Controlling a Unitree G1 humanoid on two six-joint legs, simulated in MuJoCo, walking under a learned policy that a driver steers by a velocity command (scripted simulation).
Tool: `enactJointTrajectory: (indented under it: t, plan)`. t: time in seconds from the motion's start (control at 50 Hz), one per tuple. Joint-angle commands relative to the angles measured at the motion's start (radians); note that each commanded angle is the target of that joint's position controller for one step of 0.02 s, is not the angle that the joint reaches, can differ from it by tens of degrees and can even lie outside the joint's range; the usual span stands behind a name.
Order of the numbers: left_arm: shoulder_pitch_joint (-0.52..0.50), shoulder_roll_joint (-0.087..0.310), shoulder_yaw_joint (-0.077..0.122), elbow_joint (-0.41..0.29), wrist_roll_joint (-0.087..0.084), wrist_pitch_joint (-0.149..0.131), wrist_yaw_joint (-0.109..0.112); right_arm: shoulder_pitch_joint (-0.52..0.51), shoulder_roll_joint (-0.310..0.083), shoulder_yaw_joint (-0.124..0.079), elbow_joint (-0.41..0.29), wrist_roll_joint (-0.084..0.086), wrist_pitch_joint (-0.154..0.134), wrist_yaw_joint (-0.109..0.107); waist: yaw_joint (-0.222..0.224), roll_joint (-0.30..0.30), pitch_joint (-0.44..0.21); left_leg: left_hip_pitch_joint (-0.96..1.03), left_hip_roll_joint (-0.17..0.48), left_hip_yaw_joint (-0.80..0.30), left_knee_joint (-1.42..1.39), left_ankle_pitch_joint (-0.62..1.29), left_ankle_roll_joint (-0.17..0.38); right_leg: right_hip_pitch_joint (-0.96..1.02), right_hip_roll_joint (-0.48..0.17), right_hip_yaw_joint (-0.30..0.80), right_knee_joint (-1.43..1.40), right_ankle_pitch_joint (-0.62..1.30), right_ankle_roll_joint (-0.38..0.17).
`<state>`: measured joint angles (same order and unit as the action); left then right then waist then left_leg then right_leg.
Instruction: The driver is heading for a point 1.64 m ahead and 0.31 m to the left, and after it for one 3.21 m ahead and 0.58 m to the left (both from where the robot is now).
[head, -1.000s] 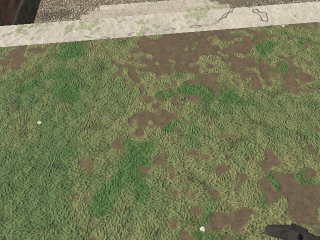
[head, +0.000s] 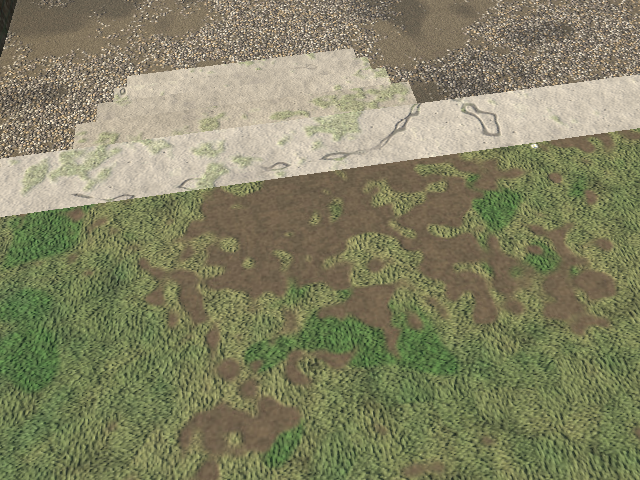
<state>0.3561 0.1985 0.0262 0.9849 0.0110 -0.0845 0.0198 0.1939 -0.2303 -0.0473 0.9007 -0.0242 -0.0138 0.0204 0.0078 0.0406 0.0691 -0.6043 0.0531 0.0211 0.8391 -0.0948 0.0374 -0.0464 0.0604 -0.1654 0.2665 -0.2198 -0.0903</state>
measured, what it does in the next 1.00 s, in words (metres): steps on the spot, turning left: left foot, then right foot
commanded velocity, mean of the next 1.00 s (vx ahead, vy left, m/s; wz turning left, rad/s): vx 0.08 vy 0.00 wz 0.33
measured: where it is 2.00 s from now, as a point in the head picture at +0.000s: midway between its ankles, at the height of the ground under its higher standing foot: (288, 452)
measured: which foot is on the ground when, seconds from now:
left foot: up 0.00-0.14, down 0.16-0.68, up 0.70-1.00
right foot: down 0.00-0.16, up 0.18-0.66, down 0.68-1.00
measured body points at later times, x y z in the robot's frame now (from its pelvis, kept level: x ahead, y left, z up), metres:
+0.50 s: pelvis +0.07 +0.01 -0.01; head +0.10 +0.03 +0.44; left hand +0.12 +0.29 -0.14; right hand +0.22 -0.24 -0.13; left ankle +0.13 +0.08 -0.75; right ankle +0.13 -0.15 -0.70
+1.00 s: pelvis +0.09 -0.02 +0.00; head +0.10 -0.03 +0.45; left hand +0.04 +0.24 -0.13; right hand +0.26 -0.23 -0.14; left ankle +0.01 +0.07 -0.72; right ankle +0.10 -0.12 -0.75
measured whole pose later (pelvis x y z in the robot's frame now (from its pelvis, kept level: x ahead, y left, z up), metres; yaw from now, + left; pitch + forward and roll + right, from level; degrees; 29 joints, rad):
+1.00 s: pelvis +0.09 -0.02 +0.00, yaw +19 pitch +0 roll +1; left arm 0.30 0.21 0.04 0.91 0.03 -0.01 0.02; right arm 0.21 -0.24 -0.05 0.93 -0.02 0.02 0.00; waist 0.03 0.01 0.00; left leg -0.21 -0.03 -0.01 0.62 -0.45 0.01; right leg -0.13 0.03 0.01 0.36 -0.23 -0.06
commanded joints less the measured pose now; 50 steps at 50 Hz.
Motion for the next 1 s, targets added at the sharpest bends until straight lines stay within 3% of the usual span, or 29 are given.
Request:
enactJointTrajectory:
  t: [0.02, 0.1, 0.14, 0.16, 0.18, 0.2, 0.22, 0.24, 0.26, 0.3, 0.36, 0.44, 0.5, 0.58, 0.64, 0.66, 0.68, 0.7, 0.72, 0.74, 0.76, 0.82, 0.86, 0.9, 0.94, 1.0]
  plan:
    - [0.008, 0.127, 0.021, -0.043, -0.002, 0.0, 0.019, -0.014, -0.01, 0.009, -0.058, -0.003, -0.003, 0.002, -0.003, -0.129, -0.042, 0.112, -0.028, 0.065, -0.11, 0.055, 0.01, -0.022, -0.26, 0.013, 0.027, 0.802, -0.051]
    - [0.005, 0.152, 0.036, -0.039, 0.001, 0.025, 0.034, 0.02, -0.041, -0.001, -0.069, -0.013, -0.006, -0.003, -0.014, -0.142, -0.062, 0.177, -0.069, 0.09, -0.195, -0.099, 0.061, 0.046, -0.302, 0.014, 0.199, 0.885, -0.057]
    - [-0.018, 0.167, 0.046, -0.049, -0.003, 0.039, 0.036, 0.129, -0.061, -0.016, -0.044, -0.017, -0.022, -0.009, -0.066, -0.096, -0.117, 0.31, -0.101, 0.084, -0.337, -0.043, 0.103, 0.025, -0.281, -0.008, 0.44, 0.816, -0.028]
    - [-0.008, 0.182, 0.053, -0.07, -0.004, 0.041, 0.033, 0.208, -0.137, -0.038, -0.039, -0.021, -0.035, -0.017, -0.105, 0.012, -0.189, 0.482, 0.013, -0.076, -0.395, 0.344, 0.157, -0.109, -0.222, -0.031, 0.693, 0.53, 0.025]
    - [0.046, 0.09, 0.037, -0.114, 0.002, 0.048, 0.024, 0.197, -0.25, -0.068, -0.053, -0.006, -0.03, -0.028, -0.034, 0.198, -0.246, 0.689, 0.297, -0.417, -0.325, 1.027, 0.316, -0.411, -0.023, -0.033, 1.002, -0.413, 0.075]
    - [0.051, 0.101, 0.034, -0.116, 0.011, 0.067, 0.02, 0.233, -0.254, -0.076, -0.056, 0.041, -0.012, -0.025, -0.07, 0.129, -0.369, 0.699, 0.347, -0.533, -0.399, 0.842, 0.423, -0.465, -0.014, 0.166, 1.093, -0.461, 0.085]
    - [-0.009, 0.114, 0.037, -0.125, 0.01, 0.077, 0.019, 0.159, -0.21, -0.07, -0.076, 0.037, 0.005, -0.029, -0.056, 0.04, -0.249, 0.589, 0.311, -0.484, -0.454, 0.567, 0.405, -0.516, -0.056, 0.192, 1.108, -0.394, 0.094]
    - [-0.079, 0.118, 0.04, -0.142, 0.009, 0.076, 0.018, 0.084, -0.156, -0.054, -0.089, 0.027, 0.02, -0.035, -0.039, -0.012, -0.122, 0.463, 0.248, -0.423, -0.512, 0.382, 0.352, -0.541, -0.081, 0.197, 1.04, -0.312, 0.099]
    - [-0.111, 0.131, 0.045, -0.152, 0.014, 0.078, 0.02, 0.044, -0.124, -0.045, -0.097, 0.023, 0.028, -0.038, -0.019, -0.031, -0.073, 0.399, 0.19, -0.379, -0.542, 0.285, 0.3, -0.53, -0.096, 0.199, 0.964, -0.254, 0.107]
    - [-0.079, 0.116, 0.044, -0.148, 0.028, 0.101, 0.018, 0.021, -0.116, -0.043, -0.107, 0.015, 0.03, -0.039, 0.004, -0.002, -0.097, 0.343, 0.12, -0.312, -0.552, 0.249, 0.253, -0.458, -0.085, 0.189, 0.894, -0.192, 0.118]
    - [-0.079, 0.096, 0.041, -0.163, 0.017, 0.119, 0.018, 0.038, -0.156, -0.057, -0.11, 0.009, 0.021, -0.029, 0.005, 0.008, -0.143, 0.352, 0.09, -0.314, -0.55, 0.193, 0.226, -0.442, -0.072, 0.194, 0.807, -0.173, 0.129]
    - [-0.148, 0.117, 0.044, -0.196, 0.013, 0.131, 0.021, 0.049, -0.173, -0.064, -0.123, 0.005, 0.036, -0.028, -0.026, 0.067, -0.135, 0.364, 0.074, -0.388, -0.599, -0.152, 0.197, -0.466, -0.067, 0.209, 0.693, -0.16, 0.138]
    - [-0.162, 0.116, 0.041, -0.204, 0.007, 0.128, 0.022, 0.053, -0.169, -0.063, -0.124, -0.002, 0.041, -0.028, -0.041, 0.081, -0.129, 0.361, 0.078, -0.414, -0.613, -0.227, 0.188, -0.428, -0.061, 0.204, 0.616, -0.171, 0.128]
    - [-0.128, 0.115, 0.034, -0.201, -0.005, 0.116, 0.025, 0.037, -0.159, -0.058, -0.121, -0.01, 0.047, -0.024, -0.041, 0.092, -0.127, 0.337, 0.085, -0.433, -0.602, -0.191, 0.18, -0.304, -0.033, 0.182, 0.48, -0.215, 0.092]
    - [-0.029, 0.102, 0.03, -0.174, -0.008, 0.104, 0.03, 0.025, -0.153, -0.052, -0.11, 0.005, 0.059, -0.029, 0.002, 0.077, -0.111, 0.289, 0.068, -0.442, -0.564, -0.183, 0.134, -0.137, -0.01, 0.156, 0.186, -0.118, 0.042]
    - [-0.02, 0.114, 0.031, -0.171, -0.002, 0.096, 0.034, 0.034, -0.136, -0.046, -0.108, 0.012, 0.058, -0.034, 0.003, 0.042, -0.091, 0.24, 0.03, -0.42, -0.533, -0.232, 0.089, -0.077, -0.04, 0.195, 0.055, -0.071, 0.023]
    - [-0.042, 0.172, 0.038, -0.191, 0.017, 0.087, 0.038, 0.077, -0.087, -0.032, -0.109, 0.02, 0.054, -0.037, -0.025, -0.123, -0.103, 0.183, -0.047, -0.331, -0.378, -0.328, 0.035, -0.041, -0.225, 0.408, -0.069, -0.166, -0.014]
    - [-0.125, 0.237, 0.045, -0.222, 0.023, 0.082, 0.032, 0.032, -0.089, -0.034, -0.127, 0.029, 0.044, -0.04, -0.026, -0.243, -0.037, 0.095, -0.214, -0.144, -0.25, -0.358, 0.003, -0.152, -0.413, 0.638, -0.14, -0.114, -0.101]
    - [-0.144, 0.194, 0.038, -0.21, 0.028, 0.075, 0.027, 0.007, -0.131, -0.044, -0.115, 0.0, 0.041, -0.039, -0.024, -0.17, -0.017, 0.201, -0.158, -0.161, -0.092, -0.375, -0.006, -0.267, -0.418, 0.584, -0.103, 0.013, -0.149]
    - [-0.186, 0.148, 0.024, -0.212, 0.019, 0.066, 0.024, 0.038, -0.122, -0.045, -0.095, 0.005, 0.041, -0.03, -0.058, -0.139, -0.031, 0.243, -0.157, -0.163, -0.025, -0.327, -0.01, -0.272, -0.351, 0.496, -0.078, 0.104, -0.134]
    - [-0.207, 0.137, 0.02, -0.21, 0.015, 0.063, 0.023, 0.063, -0.114, -0.044, -0.075, 0.007, 0.043, -0.028, -0.071, -0.137, -0.034, 0.253, -0.158, -0.155, 0.016, -0.294, -0.018, -0.254, -0.295, 0.415, -0.052, 0.185, -0.106]
    - [-0.161, 0.127, 0.013, -0.186, 0.006, 0.056, 0.024, 0.08, -0.09, -0.033, -0.04, 0.002, 0.05, -0.032, -0.049, -0.169, -0.066, 0.235, -0.137, -0.119, -0.02, -0.308, -0.052, -0.102, -0.238, 0.321, 0.026, 0.456, -0.091]
    - [-0.066, 0.142, 0.018, -0.144, 0.012, 0.06, 0.018, 0.028, -0.063, -0.014, -0.035, 0.0, 0.048, -0.035, 0.011, -0.191, -0.084, 0.234, -0.111, -0.055, -0.14, -0.317, -0.06, -0.012, -0.236, 0.352, 0.002, 0.21, -0.094]
    - [0.017, 0.196, 0.044, -0.107, 0.015, 0.074, 0.013, -0.058, -0.089, -0.014, -0.056, -0.004, 0.04, -0.03, 0.067, -0.217, -0.032, 0.154, -0.112, -0.017, -0.16, -0.368, -0.051, 0.048, -0.262, 0.454, -0.054, -0.112, -0.125]
    - [0.043, 0.204, 0.055, -0.088, 0.015, 0.079, 0.008, -0.097, -0.095, -0.014, -0.065, 0.0, 0.026, -0.022, 0.078, -0.196, 0.014, 0.121, -0.096, -0.012, -0.198, -0.386, -0.037, 0.066, -0.29, 0.512, -0.09, -0.231, -0.145]
    - [0.031, 0.198, 0.066, -0.069, 0.016, 0.068, -0.001, -0.072, -0.074, -0.008, -0.047, 0.005, -0.002, -0.018, 0.053, -0.164, 0.009, 0.212, -0.091, 0.001, -0.289, -0.352, 0.001, 0.039, -0.294, 0.506, -0.09, -0.182, -0.15]
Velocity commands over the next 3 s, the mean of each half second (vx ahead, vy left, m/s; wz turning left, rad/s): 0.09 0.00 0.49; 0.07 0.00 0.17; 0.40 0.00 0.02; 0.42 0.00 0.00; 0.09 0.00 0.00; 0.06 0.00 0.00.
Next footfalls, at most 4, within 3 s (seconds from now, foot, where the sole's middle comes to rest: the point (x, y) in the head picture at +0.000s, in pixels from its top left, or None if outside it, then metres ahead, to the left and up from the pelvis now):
0.16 left None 0.17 0.09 -0.78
0.68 right None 0.14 -0.10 -0.78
1.08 left None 0.07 0.08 -0.78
1.50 right None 0.47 0.02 -0.78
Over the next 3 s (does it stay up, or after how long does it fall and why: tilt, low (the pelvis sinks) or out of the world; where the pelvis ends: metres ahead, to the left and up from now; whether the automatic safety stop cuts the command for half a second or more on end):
stays up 0.65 0.17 0.00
